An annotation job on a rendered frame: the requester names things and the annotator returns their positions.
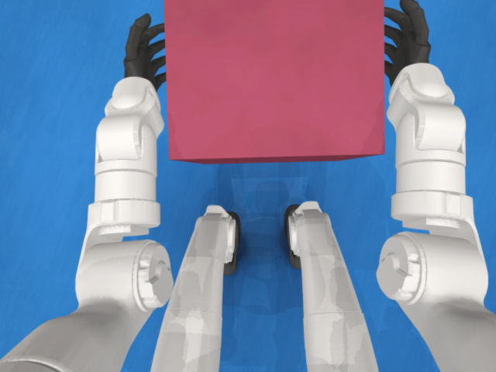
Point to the carton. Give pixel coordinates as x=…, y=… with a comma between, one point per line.
x=270, y=81

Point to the right robot forearm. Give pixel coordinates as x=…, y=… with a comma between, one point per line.
x=430, y=156

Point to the left robot forearm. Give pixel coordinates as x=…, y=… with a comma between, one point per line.
x=125, y=166

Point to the left robot foot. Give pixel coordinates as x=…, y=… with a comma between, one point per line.
x=230, y=267

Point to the robot left hand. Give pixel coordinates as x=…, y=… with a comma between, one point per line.
x=139, y=53

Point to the robot right upper arm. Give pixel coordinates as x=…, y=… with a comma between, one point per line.
x=440, y=283

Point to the right robot thigh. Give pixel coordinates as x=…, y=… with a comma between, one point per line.
x=335, y=330

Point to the robot right hand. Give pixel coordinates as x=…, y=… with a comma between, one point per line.
x=412, y=40

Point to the robot left upper arm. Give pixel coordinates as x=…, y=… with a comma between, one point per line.
x=118, y=286

